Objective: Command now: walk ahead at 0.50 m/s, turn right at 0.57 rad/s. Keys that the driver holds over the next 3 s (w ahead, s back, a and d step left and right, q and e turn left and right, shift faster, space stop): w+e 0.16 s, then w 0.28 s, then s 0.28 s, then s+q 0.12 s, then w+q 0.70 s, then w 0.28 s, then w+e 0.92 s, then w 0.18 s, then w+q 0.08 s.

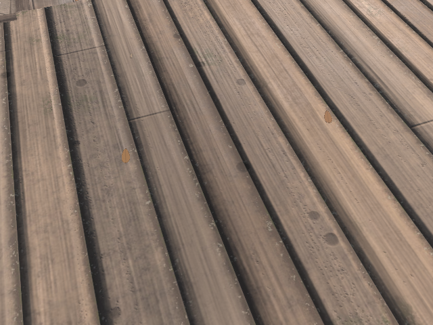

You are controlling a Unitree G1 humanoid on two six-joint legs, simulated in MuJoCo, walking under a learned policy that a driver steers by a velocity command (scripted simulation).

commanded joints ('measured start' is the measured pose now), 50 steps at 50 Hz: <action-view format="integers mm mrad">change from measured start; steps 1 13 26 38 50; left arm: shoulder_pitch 177 236 233 115 125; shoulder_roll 142 133 147 75 131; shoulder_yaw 41 29 8 1 33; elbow -25 -9 -4 -17 -28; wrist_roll -1 -1 -1 23 40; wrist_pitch -22 -20 -14 67 12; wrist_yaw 7 56 65 89 90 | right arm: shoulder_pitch -93 -303 -22 -135 -162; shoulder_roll -122 -47 -102 -153 -174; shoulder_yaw -18 -1 -20 -12 -45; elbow -144 -216 -180 -94 -130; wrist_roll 11 -25 -30 -22 7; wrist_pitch -73 -29 -34 47 78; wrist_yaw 5 19 37 15 -1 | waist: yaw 65 94 -39 17 40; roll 25 -81 85 114 -139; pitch -174 -70 -224 -178 -101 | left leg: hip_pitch -563 -341 320 25 -500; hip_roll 32 -9 306 149 -51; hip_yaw -145 -77 -479 -166 -175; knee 164 -535 -737 -792 -89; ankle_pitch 103 617 945 1043 -12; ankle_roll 36 -43 300 237 28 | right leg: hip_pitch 575 269 -187 125 422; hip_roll -305 -151 -18 -79 -400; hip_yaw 559 275 252 120 484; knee -367 -412 716 116 -438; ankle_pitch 92 230 -333 -37 -238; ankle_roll -210 -101 132 185 -97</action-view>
